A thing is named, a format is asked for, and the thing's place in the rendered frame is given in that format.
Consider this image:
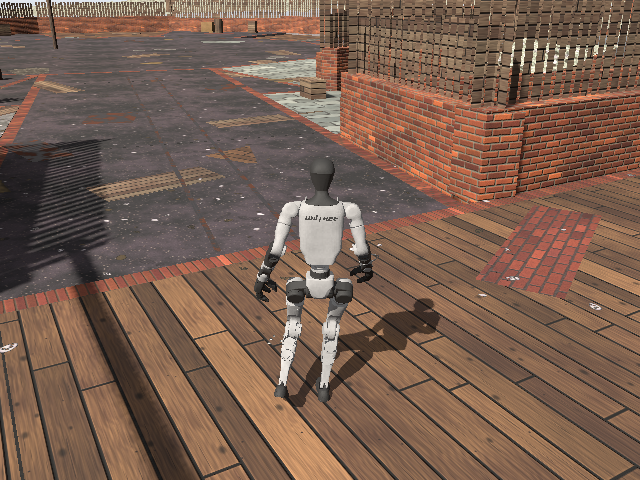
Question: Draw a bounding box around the right robot forearm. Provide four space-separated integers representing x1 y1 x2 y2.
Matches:
357 241 373 272

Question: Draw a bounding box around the left robot thigh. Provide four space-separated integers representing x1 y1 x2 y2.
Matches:
286 277 306 339

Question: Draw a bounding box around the robot left upper arm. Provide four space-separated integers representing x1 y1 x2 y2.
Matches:
270 201 301 257

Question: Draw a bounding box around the left robot forearm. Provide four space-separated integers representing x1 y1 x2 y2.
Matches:
257 241 280 282

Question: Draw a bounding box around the left robot hand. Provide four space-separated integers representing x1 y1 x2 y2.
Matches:
254 278 277 302

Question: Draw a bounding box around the robot right upper arm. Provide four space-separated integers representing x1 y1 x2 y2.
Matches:
342 202 369 257

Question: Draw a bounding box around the right robot hand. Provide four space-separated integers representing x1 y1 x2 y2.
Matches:
350 266 373 283

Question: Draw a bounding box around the robot right foot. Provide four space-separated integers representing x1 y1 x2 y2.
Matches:
315 377 330 402

